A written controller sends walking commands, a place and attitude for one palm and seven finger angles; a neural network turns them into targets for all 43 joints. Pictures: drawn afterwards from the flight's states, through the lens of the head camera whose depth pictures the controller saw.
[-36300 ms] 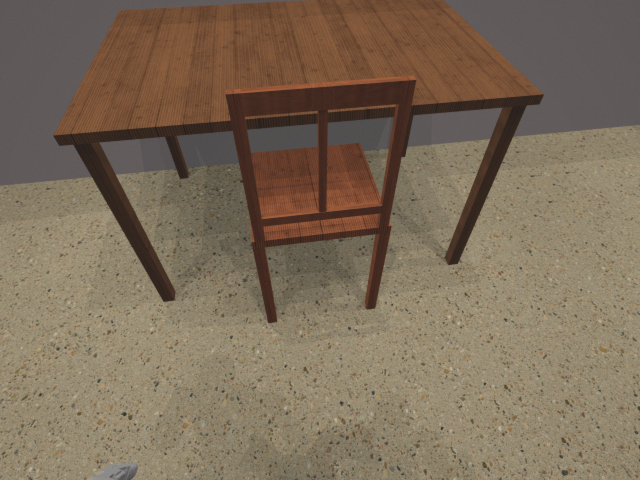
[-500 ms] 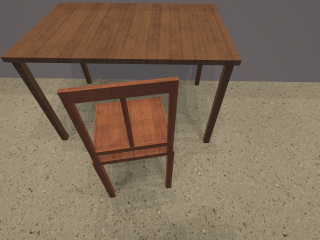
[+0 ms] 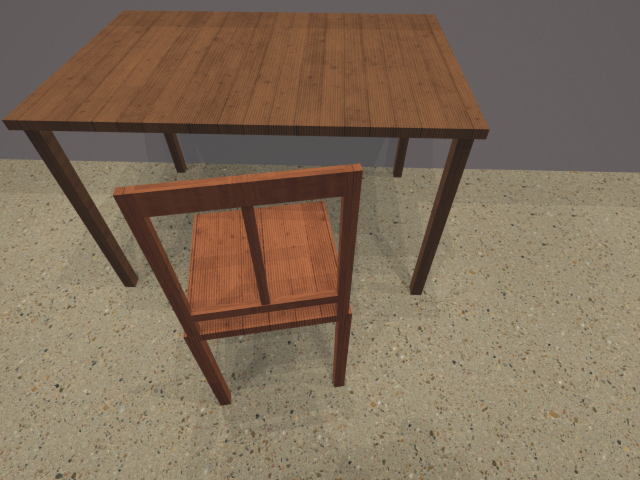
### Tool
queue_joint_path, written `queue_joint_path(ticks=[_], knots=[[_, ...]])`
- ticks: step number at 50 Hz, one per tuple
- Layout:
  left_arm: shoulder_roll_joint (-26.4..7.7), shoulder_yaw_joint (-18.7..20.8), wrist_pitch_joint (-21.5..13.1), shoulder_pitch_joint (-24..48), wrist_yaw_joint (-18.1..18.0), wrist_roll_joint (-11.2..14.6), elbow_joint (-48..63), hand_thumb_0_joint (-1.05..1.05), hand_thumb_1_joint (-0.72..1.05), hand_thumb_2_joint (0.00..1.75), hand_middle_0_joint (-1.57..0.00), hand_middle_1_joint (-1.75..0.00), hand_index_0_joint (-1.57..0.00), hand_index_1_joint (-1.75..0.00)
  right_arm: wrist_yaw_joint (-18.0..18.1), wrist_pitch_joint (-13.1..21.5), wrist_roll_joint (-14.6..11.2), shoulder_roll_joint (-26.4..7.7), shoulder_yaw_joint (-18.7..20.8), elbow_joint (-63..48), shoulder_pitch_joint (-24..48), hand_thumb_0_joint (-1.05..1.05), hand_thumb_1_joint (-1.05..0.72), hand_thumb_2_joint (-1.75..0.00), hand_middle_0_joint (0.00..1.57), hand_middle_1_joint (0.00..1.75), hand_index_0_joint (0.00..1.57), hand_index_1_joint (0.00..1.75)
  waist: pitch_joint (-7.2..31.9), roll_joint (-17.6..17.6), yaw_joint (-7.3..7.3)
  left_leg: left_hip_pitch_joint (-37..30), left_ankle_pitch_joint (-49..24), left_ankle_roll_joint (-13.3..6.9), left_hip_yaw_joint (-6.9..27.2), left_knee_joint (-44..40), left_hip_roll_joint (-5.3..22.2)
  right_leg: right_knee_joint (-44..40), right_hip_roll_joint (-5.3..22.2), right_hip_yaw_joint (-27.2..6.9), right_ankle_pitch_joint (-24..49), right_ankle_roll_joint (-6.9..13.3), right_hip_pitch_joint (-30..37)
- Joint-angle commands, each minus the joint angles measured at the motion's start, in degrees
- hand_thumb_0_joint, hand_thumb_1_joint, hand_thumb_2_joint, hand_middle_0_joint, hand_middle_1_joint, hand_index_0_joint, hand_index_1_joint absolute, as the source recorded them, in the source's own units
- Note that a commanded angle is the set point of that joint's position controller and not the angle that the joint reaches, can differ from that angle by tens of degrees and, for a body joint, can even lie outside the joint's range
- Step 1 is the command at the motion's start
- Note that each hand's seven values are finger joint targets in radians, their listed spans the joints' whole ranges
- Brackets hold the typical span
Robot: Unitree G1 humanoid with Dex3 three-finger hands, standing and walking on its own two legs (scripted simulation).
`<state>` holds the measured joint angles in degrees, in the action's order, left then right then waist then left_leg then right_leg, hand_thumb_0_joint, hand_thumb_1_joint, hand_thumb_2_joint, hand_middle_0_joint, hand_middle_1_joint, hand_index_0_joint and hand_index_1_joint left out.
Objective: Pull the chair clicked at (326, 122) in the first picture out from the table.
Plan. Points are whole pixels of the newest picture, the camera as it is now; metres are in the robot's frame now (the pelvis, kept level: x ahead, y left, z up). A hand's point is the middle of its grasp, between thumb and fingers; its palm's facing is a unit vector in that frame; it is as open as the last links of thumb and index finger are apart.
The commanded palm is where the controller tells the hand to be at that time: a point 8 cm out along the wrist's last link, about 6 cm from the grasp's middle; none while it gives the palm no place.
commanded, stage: take the last steps up to it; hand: left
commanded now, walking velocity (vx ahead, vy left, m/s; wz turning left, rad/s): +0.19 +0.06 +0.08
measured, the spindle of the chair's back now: (257, 259) +0.51 +0.15 -0.10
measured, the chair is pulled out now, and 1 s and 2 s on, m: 0.25 0.25 0.25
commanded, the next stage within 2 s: come to a stop and stand still in 0.28 s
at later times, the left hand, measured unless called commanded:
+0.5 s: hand out of the picture +0.15 +0.21 -0.18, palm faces +0.12 -0.97 -0.23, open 7.3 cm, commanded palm none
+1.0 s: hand out of the picture +0.13 +0.20 -0.17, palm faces +0.04 -0.97 -0.25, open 7.3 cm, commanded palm none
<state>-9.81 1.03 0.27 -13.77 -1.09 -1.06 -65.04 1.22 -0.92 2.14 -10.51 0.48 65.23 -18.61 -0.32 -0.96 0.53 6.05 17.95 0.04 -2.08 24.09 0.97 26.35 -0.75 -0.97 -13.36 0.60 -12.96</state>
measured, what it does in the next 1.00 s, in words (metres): steps on the spot: left foot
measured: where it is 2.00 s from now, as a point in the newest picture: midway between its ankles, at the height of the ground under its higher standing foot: outside the picture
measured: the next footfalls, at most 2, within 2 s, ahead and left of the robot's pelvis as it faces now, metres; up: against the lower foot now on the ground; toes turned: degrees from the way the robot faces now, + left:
left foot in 0.60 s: +0.09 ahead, +0.14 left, +0.00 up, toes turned +9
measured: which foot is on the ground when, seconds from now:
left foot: down 0.00-0.46, up 0.48-0.58, down 0.60-1.00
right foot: down 0.00-1.00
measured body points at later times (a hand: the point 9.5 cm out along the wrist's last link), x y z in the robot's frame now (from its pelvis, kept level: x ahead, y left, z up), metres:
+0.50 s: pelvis +0.08 +0.01 -0.02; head +0.10 +0.00 +0.43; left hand +0.14 +0.26 -0.16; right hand +0.01 -0.19 -0.18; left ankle -0.05 +0.12 -0.72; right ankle +0.12 -0.09 -0.74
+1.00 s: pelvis +0.09 +0.01 +0.00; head +0.12 +0.00 +0.45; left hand +0.13 +0.25 -0.15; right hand +0.15 -0.22 -0.16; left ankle +0.04 +0.13 -0.74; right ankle +0.12 -0.09 -0.74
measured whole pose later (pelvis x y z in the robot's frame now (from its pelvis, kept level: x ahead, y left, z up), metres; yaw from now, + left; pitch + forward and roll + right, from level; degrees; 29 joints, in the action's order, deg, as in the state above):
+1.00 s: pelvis +0.09 +0.01 +0.00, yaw +1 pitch -1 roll +1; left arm -10.0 1.5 0.7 -11.1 -2.1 -0.9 -61.5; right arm 2.1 -0.8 1.3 -10.1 1.9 59.2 -10.0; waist -4.2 -0.9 0.0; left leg 7.3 18.2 0.6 -3.6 26.0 1.2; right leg 28.6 -0.2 1.5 -12.8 1.4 -15.4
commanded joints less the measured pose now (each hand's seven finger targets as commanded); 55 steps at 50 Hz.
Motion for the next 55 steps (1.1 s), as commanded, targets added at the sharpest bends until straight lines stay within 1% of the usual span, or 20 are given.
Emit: queue_joint_path(ticks=[1, 7, 10, 12, 13, 15, 18, 20, 21, 22, 23, 24, 25, 28, 29, 31, 33, 39, 47, 55], knots=[[-6.9, 1.8, -1.4, -2.2, -0.2, -0.1, 3.0, 0.0, 0.9, 0.9, -0.2, -0.3, -0.2, -0.3, 0.2, 1.5, -0.4, -3.9, 0.8, -1.6, -4.3, 0.0, -0.9, -0.9, 0.2, 0.3, 0.2, 0.3, -5.1, 3.7, -0.02, 6.4, -0.3, -2.7, 2.4, -2.4, 1.7, -5.9, 6.6, -7.8, -6.0, 3.6, 0.5], [-6.4, 2.7, -2.2, -7.0, -0.7, 0.0, 2.0, 0.0, 0.9, 0.9, -0.2, -0.3, -0.2, -0.3, 1.2, 2.9, -0.9, -3.7, 1.1, -1.7, -5.7, 0.0, -0.9, -0.9, 0.2, 0.3, 0.2, 0.3, 0.1, 3.8, -1.01, 5.8, -14.4, -2.2, 0.9, 4.8, 1.5, 4.0, 8.1, -5.1, 26.2, 5.1, 9.1], [-5.8, 3.1, -1.8, -6.7, -0.9, 0.0, 2.8, 0.0, 0.9, 0.9, -0.2, -0.3, -0.2, -0.3, 1.6, 2.9, -1.0, -3.7, 1.6, -1.6, -7.7, 0.0, -0.9, -0.9, 0.2, 0.3, 0.2, 0.3, -1.3, 1.5, -0.1, 3.6, -18.6, -2.4, 1.4, 4.9, 1.9, 7.6, 7.2, -3.4, 27.1, 5.3, 6.2], [-3.6, 2.6, -1.4, -1.3, -0.7, 0.0, 5.4, 0.0, 0.9, 0.9, -0.2, -0.3, -0.2, -0.3, 2.0, 2.9, -0.5, -4.9, 1.8, -0.2, -12.5, 0.0, -0.9, -0.9, 0.2, 0.3, 0.2, 0.3, -2.7, -7.7, 3.03, -6.7, -31.0, -5.2, 8.4, 0.1, 7.5, 17.3, 1.8, 3.6, 13.0, 3.0, -7.4], [-2.5, 2.3, -1.4, 3.5, -0.7, -0.1, 7.5, 0.0, 0.9, 0.9, -0.2, -0.3, -0.2, -0.3, 2.1, 2.9, -0.2, -5.2, 2.0, 0.9, -15.7, 0.0, -0.9, -0.9, 0.2, 0.3, 0.2, 0.3, -6.3, -13.3, 4.73, -12.1, -41.5, -8.6, 14.8, -3.0, 12.8, 23.0, -0.5, 7.2, -9.2, 1.5, -18.5], [-3.0, 2.4, -1.1, 8.4, -0.8, -0.4, 9.6, 0.0, 0.9, 0.9, -0.2, -0.3, -0.2, -0.3, 2.3, 2.3, 0.2, -4.5, 1.5, 1.6, -18.1, 0.0, -0.9, -0.9, 0.2, 0.3, 0.2, 0.3, -10.5, -10.1, 5.46, -12.9, -46.3, -13.0, 18.3, -3.4, 16.9, 28.8, 2.0, 4.8, -19.8, 1.5, -25.6], [-2.1, 2.6, -1.2, 7.5, 0.4, -0.1, 10.3, 0.0, 0.9, 0.9, -0.2, -0.3, -0.2, -0.3, 2.2, 2.4, 0.5, -5.2, 1.3, -1.0, -11.9, 0.0, -0.9, -0.9, 0.2, 0.3, 0.2, 0.3, -10.9, -7.1, 2.47, -3.6, -37.4, -11.6, 13.5, -2.7, 13.8, 20.4, 3.2, 5.3, -16.5, 1.8, -15.7], [-2.6, 3.1, -1.1, -0.4, 0.8, 0.0, 8.1, 0.0, 0.9, 0.9, -0.2, -0.3, -0.2, -0.3, 2.3, 2.4, 0.0, -5.6, 1.0, -2.8, -6.5, 0.0, -0.9, -0.9, 0.2, 0.3, 0.2, 0.3, -6.8, -4.5, -2.22, 4.6, -35.4, -8.0, 8.5, 3.8, 9.7, 8.2, 0.6, 6.9, -4.2, 1.8, 1.3], [-3.9, 3.7, -1.4, -7.7, 0.6, 0.0, 6.0, 0.0, 0.9, 0.9, -0.2, -0.3, -0.2, -0.3, 2.3, 2.5, -0.5, -5.7, 1.2, -3.4, -5.9, 0.0, -0.9, -0.9, 0.2, 0.3, 0.2, 0.3, -1.7, -0.2, -5.03, 8.5, -30.1, -5.6, 6.6, 11.7, 6.4, 2.3, 2.1, 2.8, 8.5, 2.8, 12.2], [-8.1, 4.5, -2.0, -13.1, -0.2, -0.1, 4.2, 0.0, 0.9, 0.9, -0.2, -0.3, -0.2, -0.3, 2.1, 2.6, -1.3, -3.8, 1.6, -4.7, -6.1, 0.0, -0.9, -0.9, 0.2, 0.3, 0.2, 0.3, 2.2, 11.9, -5.9, 15.7, -11.9, -1.9, 1.8, 21.5, -0.7, -1.4, 13.6, -13.4, 23.5, 7.9, 19.7], [-10.7, 4.6, -2.3, -13.9, -0.5, 0.3, 4.0, 0.0, 0.9, 0.9, -0.2, -0.3, -0.2, -0.3, 2.2, 1.8, -1.9, -3.6, 2.3, -5.4, -5.9, 0.0, -0.9, -0.9, 0.2, 0.3, 0.2, 0.3, 4.8, 16.6, -5.17, 15.8, 15.7, -0.7, 1.2, 33.1, -3.1, -7.6, 24.2, -23.5, 34.0, 14.6, 17.5], [-10.2, 3.9, -2.0, -8.6, -0.8, 0.5, 5.0, 0.0, 0.9, 0.9, -0.2, -0.3, -0.2, -0.3, 2.3, 1.0, -1.8, -3.8, 2.3, -4.9, -4.6, 0.0, -0.9, -0.9, 0.2, 0.3, 0.2, 0.3, 1.5, 10.8, -3.49, 14.1, 20.9, -0.8, 5.5, 33.3, -0.5, -9.6, 23.5, -22.5, 26.6, 17.0, 9.1], [-9.8, 3.9, -1.4, -3.2, -1.3, -0.1, 6.7, 0.0, 0.9, 0.9, -0.2, -0.3, -0.2, -0.3, 2.0, 0.7, -1.8, -2.1, 2.3, -4.9, -4.3, 0.0, -0.9, -0.9, 0.2, 0.3, 0.2, 0.3, -3.4, 6.3, -1.78, 11.8, 21.0, -1.5, 5.1, 28.8, -0.1, -9.6, 21.5, -18.4, 20.9, 15.9, 1.5], [-6.8, 3.3, -0.5, 6.9, -1.4, -0.2, 9.2, 0.0, 0.9, 0.9, -0.2, -0.3, -0.2, -0.3, 1.4, 0.0, -1.3, 1.6, 1.5, -1.5, -11.5, 0.0, -0.9, -0.9, 0.2, 0.3, 0.2, 0.3, -7.4, 10.8, 4.41, 2.6, 3.4, -1.2, 2.9, 5.1, 2.1, -3.7, 15.6, -8.3, 12.8, 9.0, -10.7], [-5.3, 3.0, -0.2, 6.3, -1.2, 0.5, 9.3, 0.0, 0.9, 0.9, -0.2, -0.3, -0.2, -0.3, 1.3, 0.6, -1.0, 0.9, 1.3, -0.4, -13.5, 0.0, -0.9, -0.9, 0.2, 0.3, 0.2, 0.3, -7.2, 4.8, 4.1, 2.5, -5.7, -1.5, 6.0, -3.1, 2.6, 1.1, 10.6, -4.8, 9.5, 5.4, -9.5], [-3.8, 2.4, 0.4, 2.5, -1.1, 1.0, 8.9, 0.0, 0.9, 0.9, -0.2, -0.3, -0.2, -0.3, 1.6, 1.7, 0.0, -3.4, 1.7, -2.9, -5.9, 0.0, -0.9, -0.9, 0.2, 0.3, 0.2, 0.3, -6.2, -10.8, -0.75, 11.7, -12.8, -6.2, 16.3, -10.8, 12.2, 6.4, 3.4, 1.6, -1.6, -0.1, -3.4], [-4.9, 2.5, 0.4, 1.8, -1.0, 0.1, 7.5, 0.0, 0.9, 0.9, -0.2, -0.3, -0.2, -0.3, 1.0, 1.7, -0.3, -4.5, 1.7, -5.6, 0.5, 0.0, -0.9, -0.9, 0.2, 0.3, 0.2, 0.3, -4.2, -4.3, -2.33, 14.9, -16.2, -5.2, 10.6, -6.8, 9.9, 4.2, 3.9, 0.8, 2.8, 0.1, 4.8], [-6.0, 2.4, -0.9, 0.3, -1.4, 0.4, 7.1, 0.0, 0.9, 0.9, -0.2, -0.3, -0.2, -0.3, 1.9, 1.4, -1.1, -5.4, 2.9, -6.1, -2.1, 0.0, -0.9, -0.9, 0.2, 0.3, 0.2, 0.3, 6.2, -2.9, 0.68, -4.5, -42.7, -1.5, 3.6, 2.2, 7.0, 5.5, 6.2, -0.3, 29.0, 1.7, 1.8], [-6.7, 1.8, -0.7, 1.9, -1.2, -0.1, 7.0, 0.0, 0.9, 0.9, -0.2, -0.3, -0.2, -0.3, 1.0, 0.4, -1.0, -5.0, 2.7, -7.0, 2.2, 0.0, -0.9, -0.9, 0.2, 0.3, 0.2, 0.3, 1.4, 3.4, 0.99, 0.8, -13.9, -1.1, 2.9, -0.8, 4.9, -2.0, 7.1, -4.6, 18.9, 2.0, 1.0], [-7.7, 1.0, -1.4, 2.6, -1.0, 0.2, 5.2, 0.0, 0.9, 0.9, -0.2, -0.3, -0.2, -0.3, 0.2, 0.7, -1.0, -5.0, 1.6, -4.1, 2.6, 0.0, -0.9, -0.9, 0.2, 0.3, 0.2, 0.3, -1.8, 2.3, 0.63, 1.7, -5.3, -1.0, 3.2, -5.9, 4.6, -9.5, 6.5, -5.9, 4.4, 1.0, 0.9]])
